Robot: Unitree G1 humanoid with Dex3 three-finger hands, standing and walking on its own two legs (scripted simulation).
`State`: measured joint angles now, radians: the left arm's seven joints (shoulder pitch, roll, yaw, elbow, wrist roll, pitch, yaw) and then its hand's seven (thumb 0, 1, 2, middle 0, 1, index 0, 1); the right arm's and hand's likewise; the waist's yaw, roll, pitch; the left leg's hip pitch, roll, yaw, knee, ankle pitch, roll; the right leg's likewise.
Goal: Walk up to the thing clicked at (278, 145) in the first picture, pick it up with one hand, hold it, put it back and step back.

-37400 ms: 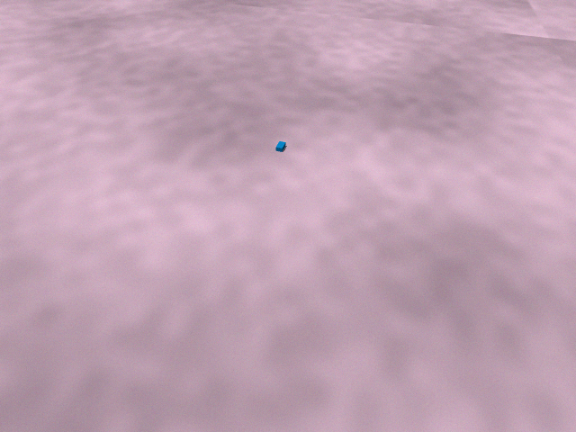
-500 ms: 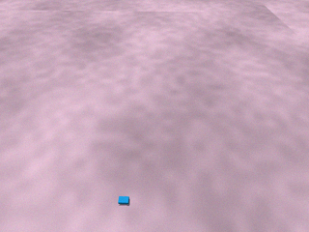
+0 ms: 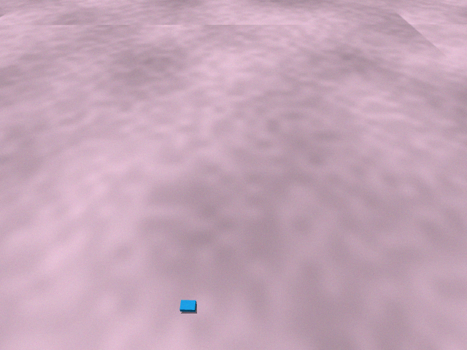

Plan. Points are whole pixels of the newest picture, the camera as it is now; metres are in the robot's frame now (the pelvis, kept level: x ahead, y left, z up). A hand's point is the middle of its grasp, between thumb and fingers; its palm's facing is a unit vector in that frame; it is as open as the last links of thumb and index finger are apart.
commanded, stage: stand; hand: left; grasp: from above
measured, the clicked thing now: (188, 305) +0.47 +0.21 -0.77
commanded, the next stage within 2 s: step back in 1.54 s
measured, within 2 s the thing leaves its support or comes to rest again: neither
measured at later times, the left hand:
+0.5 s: hand out of the picture +0.07 +0.24 -0.16, palm faces +0.01 -0.94 -0.33, open 7.4 cm
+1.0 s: hand out of the picture +0.09 +0.24 -0.15, palm faces +0.00 -0.94 -0.34, open 7.4 cm
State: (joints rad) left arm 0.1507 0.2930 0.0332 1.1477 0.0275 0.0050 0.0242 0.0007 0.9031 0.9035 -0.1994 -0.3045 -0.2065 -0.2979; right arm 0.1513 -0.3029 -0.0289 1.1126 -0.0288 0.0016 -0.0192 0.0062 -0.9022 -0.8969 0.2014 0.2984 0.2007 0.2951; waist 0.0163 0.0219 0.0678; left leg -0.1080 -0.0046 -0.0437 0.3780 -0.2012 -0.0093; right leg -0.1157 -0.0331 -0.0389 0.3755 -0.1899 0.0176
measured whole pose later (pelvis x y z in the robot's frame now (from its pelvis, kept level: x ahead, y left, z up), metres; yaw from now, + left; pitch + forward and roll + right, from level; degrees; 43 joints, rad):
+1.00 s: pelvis +0.02 +0.00 +0.00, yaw -1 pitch -3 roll +0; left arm 0.10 0.31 0.02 1.16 0.01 0.00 0.01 0.00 0.90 0.90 -0.20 -0.30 -0.21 -0.30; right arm 0.11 -0.33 0.00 1.14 -0.02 -0.01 -0.01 0.01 -0.90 -0.90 0.20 0.30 0.20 0.30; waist 0.01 0.02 0.06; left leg -0.08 0.00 -0.04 0.32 -0.19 -0.02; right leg -0.10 -0.03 -0.03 0.33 -0.19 0.01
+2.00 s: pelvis -0.06 +0.05 -0.01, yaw -1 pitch -1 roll -1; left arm 0.02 0.40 0.06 0.91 0.00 0.06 0.03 0.00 0.91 0.90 -0.20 -0.30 -0.20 -0.30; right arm 0.15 -0.35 -0.05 0.96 -0.04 0.04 0.00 0.01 -0.90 -0.90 0.20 0.30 0.20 0.30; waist -0.03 -0.05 0.19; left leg -0.28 -0.04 -0.01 0.59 -0.29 0.06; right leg -0.49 0.12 0.15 1.11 -0.53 -0.02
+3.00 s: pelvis -0.33 +0.04 -0.02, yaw -6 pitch -2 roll +0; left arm 0.20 0.41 0.09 0.83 0.02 0.07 0.01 0.00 0.90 0.90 -0.20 -0.30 -0.21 -0.30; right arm 0.10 -0.36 -0.04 0.80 -0.03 0.02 -0.02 0.01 -0.90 -0.90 0.21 0.30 0.21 0.30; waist 0.03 -0.04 0.18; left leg -0.35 0.04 0.01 0.59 -0.21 0.01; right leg -0.34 0.06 0.12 1.01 -0.51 0.04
